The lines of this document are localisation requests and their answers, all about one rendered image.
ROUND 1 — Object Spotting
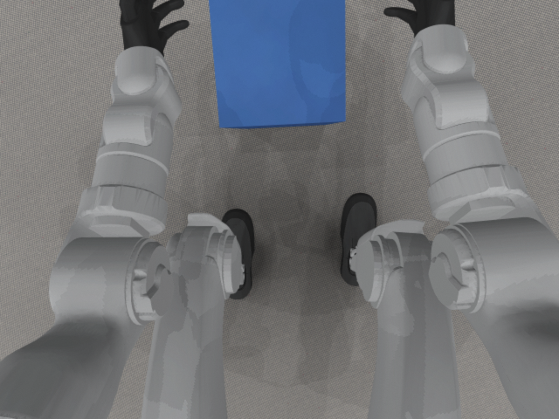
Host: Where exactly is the right robot shin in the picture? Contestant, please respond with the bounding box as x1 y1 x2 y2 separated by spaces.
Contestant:
349 219 433 289

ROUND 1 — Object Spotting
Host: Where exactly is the left robot upper arm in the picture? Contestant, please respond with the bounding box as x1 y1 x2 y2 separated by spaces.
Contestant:
0 237 174 419

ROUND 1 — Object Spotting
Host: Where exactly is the right robot foot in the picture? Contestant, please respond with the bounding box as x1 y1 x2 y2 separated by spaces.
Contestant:
340 193 377 286

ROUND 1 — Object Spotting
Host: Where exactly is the robot left forearm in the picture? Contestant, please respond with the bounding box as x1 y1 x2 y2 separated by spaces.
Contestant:
49 46 182 310

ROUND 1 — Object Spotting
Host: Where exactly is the right robot upper arm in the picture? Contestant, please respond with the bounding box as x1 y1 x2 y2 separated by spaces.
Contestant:
429 217 559 419

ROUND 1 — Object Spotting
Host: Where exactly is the robot left hand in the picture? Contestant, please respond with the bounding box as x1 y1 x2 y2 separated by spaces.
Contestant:
119 0 190 56

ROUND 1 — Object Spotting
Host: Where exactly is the robot right hand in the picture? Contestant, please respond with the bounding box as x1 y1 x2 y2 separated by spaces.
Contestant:
383 0 455 38

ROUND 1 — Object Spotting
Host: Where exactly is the robot right forearm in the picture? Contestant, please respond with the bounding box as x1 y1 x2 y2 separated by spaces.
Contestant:
401 24 559 244

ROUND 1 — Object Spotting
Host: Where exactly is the carton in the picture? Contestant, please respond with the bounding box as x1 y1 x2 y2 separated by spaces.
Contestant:
209 0 346 129

